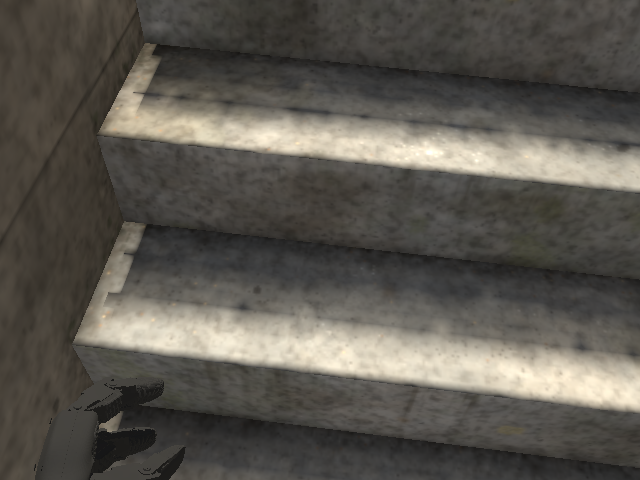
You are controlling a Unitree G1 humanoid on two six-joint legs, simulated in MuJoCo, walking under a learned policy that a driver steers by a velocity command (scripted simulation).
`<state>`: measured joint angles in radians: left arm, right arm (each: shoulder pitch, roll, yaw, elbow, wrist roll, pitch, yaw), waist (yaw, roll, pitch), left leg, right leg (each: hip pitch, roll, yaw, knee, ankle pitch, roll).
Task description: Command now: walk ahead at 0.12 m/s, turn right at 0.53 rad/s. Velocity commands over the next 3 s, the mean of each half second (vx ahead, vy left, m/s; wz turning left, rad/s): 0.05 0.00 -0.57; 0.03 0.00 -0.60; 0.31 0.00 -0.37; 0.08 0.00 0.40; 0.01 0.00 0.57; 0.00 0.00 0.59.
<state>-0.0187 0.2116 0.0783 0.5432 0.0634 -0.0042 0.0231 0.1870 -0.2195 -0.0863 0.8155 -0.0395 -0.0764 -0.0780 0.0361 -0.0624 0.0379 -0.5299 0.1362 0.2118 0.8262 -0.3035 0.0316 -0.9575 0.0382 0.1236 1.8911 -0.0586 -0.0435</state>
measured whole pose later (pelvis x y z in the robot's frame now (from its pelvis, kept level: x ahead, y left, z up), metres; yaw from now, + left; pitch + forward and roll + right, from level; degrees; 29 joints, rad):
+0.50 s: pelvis +0.07 -0.04 +0.03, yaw -18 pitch +3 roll -1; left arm 0.27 0.26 0.09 0.65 0.03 0.02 0.06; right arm 0.06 -0.17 -0.02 0.55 -0.02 0.02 -0.04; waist 0.06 0.05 0.05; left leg -0.74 0.02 0.03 1.63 -0.36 -0.02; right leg -0.36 0.10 0.10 0.55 -0.22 -0.04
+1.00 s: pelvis +0.05 +0.00 +0.04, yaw -34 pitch +1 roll -3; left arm 0.11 0.21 0.06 0.62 0.04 0.11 -0.04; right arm 0.28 -0.17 -0.04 0.68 -0.01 -0.02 -0.11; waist -0.01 -0.08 0.07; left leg -0.24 0.11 0.21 0.58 -0.36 0.03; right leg -0.65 0.03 -0.01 1.10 -0.29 0.05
